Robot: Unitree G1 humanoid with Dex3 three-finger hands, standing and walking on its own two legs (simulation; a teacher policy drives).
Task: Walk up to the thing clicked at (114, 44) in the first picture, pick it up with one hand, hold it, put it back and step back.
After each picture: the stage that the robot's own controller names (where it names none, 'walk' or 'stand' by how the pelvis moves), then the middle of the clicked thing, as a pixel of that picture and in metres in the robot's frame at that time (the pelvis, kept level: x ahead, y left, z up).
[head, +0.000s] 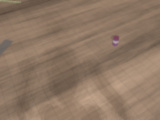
stand; (115, 41) +1.47 -0.39 -0.72
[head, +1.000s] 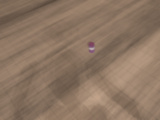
walk; (91, 47) +1.38 +0.01 -0.69
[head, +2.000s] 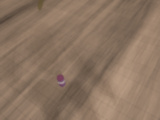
walk; (61, 80) +0.87 +0.28 -0.71
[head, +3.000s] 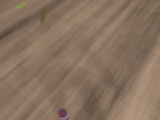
walk; (63, 115) +0.55 +0.26 -0.72
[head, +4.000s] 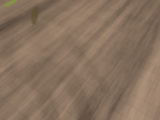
stand; out of the picture +0.44 +0.21 -0.71
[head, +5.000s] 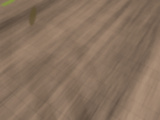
stand; out of the picture +0.40 +0.21 -0.73
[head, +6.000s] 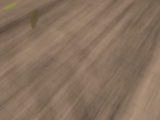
stand; out of the picture +0.39 +0.22 -0.73
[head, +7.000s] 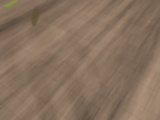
stand; out of the picture +0.39 +0.21 -0.73
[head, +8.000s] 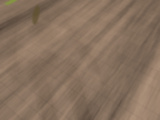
go down; out of the picture +0.39 +0.21 -0.73
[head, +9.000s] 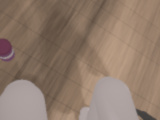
go down; (4, 50) +0.46 +0.27 -0.30
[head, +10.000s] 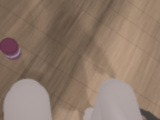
approach; (11, 49) +0.45 +0.28 -0.30
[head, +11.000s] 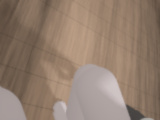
close in; out of the picture +0.43 +0.33 -0.22
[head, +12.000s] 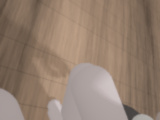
close; out of the picture +0.42 +0.33 -0.22
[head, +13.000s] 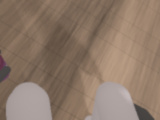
lift; out of the picture +0.36 +0.29 -0.08
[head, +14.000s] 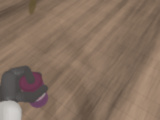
hold; (35, 90) +0.33 +0.17 +0.04
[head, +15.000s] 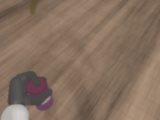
hold; (40, 94) +0.33 +0.16 +0.00
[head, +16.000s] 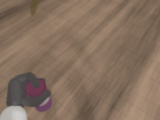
hold; (39, 95) +0.32 +0.17 -0.01
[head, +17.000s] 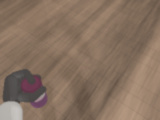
crouch; (35, 92) +0.34 +0.18 -0.05
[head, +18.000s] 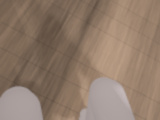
lower; out of the picture +0.46 +0.29 -0.12
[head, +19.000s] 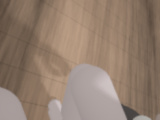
lower; out of the picture +0.40 +0.34 -0.23
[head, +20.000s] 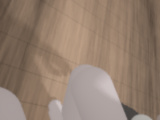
lower; out of the picture +0.40 +0.34 -0.23
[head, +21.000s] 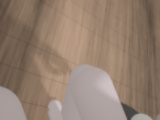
lower; out of the picture +0.40 +0.34 -0.23
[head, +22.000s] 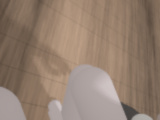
lower; out of the picture +0.40 +0.35 -0.22
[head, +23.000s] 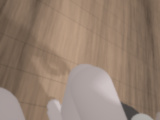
open; out of the picture +0.40 +0.35 -0.22
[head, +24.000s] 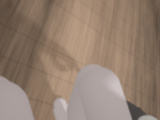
rise; out of the picture +0.39 +0.33 -0.22
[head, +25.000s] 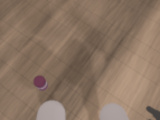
walk; (41, 83) +0.43 +0.24 -0.48
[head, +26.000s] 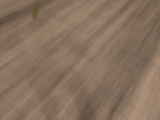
stand; out of the picture +0.38 +0.21 -0.67
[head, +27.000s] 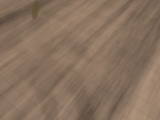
stand; out of the picture +0.38 +0.21 -0.67
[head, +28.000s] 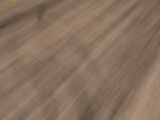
stand; out of the picture +0.39 +0.20 -0.70
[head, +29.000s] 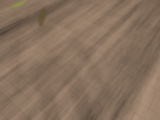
stand; out of the picture +0.39 +0.20 -0.73
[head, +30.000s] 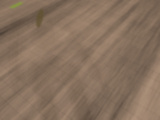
stand; out of the picture +0.38 +0.22 -0.73
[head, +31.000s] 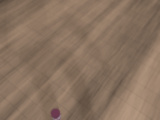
walk; (56, 115) +0.42 +0.17 -0.70
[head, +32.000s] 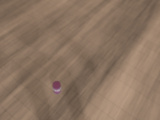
walk; (56, 87) +0.66 +0.18 -0.71
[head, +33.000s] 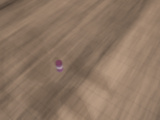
stand; (59, 66) +1.00 +0.29 -0.70
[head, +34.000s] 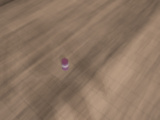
stand; (65, 64) +1.00 +0.19 -0.71
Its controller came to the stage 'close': yes
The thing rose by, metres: 0.70
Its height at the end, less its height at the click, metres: +0.00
